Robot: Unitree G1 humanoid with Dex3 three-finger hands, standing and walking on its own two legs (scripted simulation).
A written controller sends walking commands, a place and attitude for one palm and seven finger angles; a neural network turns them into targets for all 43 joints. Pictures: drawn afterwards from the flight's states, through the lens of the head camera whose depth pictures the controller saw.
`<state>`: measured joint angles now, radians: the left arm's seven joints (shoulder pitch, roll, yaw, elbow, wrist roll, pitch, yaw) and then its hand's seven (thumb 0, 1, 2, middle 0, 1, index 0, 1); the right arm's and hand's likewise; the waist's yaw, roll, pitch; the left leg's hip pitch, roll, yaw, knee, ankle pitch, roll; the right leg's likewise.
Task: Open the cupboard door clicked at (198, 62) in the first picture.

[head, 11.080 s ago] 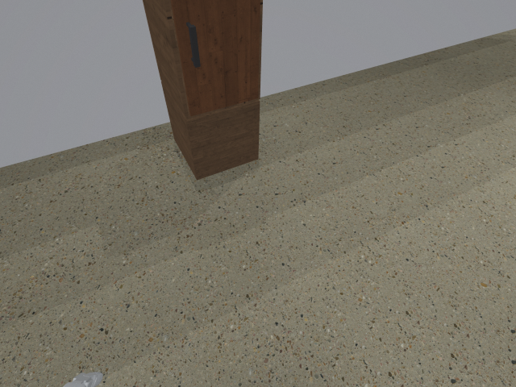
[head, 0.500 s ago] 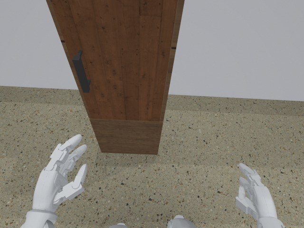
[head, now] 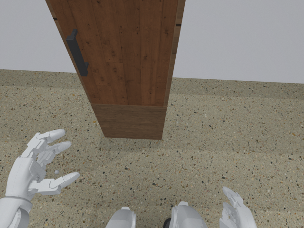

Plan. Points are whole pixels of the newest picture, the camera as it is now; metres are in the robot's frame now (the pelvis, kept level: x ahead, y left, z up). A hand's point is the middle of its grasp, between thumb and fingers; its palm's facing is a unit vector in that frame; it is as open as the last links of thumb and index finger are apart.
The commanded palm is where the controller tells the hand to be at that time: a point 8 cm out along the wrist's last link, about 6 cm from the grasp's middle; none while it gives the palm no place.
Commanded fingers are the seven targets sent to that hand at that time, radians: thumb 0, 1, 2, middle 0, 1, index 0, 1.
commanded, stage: raise the hand with hooked fingers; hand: left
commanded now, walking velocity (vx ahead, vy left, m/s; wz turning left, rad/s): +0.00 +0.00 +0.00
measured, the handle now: (79, 53) +0.61 +0.27 +0.06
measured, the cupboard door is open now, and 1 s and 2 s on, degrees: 0 0 0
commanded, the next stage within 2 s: move the hooked fingers beside the handle in 1.26 s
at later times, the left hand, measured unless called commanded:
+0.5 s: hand (34, 157) +0.26 +0.28 +0.06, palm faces +0.01 -1.00 -0.06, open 13.7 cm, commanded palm +0.24 +0.33 +0.06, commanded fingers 0.00 -0.50 0.30 -0.30 -1.20 -0.30 -1.20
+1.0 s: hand (32, 140) +0.30 +0.29 +0.07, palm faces -0.01 -1.00 -0.05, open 14.0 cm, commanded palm +0.27 +0.34 +0.07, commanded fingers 0.00 -0.50 0.30 -0.30 -1.20 -0.30 -1.20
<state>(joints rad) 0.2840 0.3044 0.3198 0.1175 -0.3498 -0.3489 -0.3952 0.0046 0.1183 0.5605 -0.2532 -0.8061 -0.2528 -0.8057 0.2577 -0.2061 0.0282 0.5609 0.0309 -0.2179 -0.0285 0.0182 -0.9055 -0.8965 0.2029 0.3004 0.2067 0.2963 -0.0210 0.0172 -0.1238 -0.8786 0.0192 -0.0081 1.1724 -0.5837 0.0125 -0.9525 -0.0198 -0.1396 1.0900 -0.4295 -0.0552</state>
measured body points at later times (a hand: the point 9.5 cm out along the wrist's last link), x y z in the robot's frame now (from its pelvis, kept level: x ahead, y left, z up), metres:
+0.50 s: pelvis +0.00 +0.03 +0.01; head +0.08 +0.05 +0.46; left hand +0.26 +0.33 +0.06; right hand +0.19 -0.21 -0.05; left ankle -0.01 +0.11 -0.65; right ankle +0.06 -0.09 -0.65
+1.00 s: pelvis +0.01 +0.02 +0.02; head +0.08 +0.04 +0.47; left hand +0.29 +0.34 +0.08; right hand +0.15 -0.24 -0.05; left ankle -0.01 +0.11 -0.65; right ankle +0.06 -0.09 -0.65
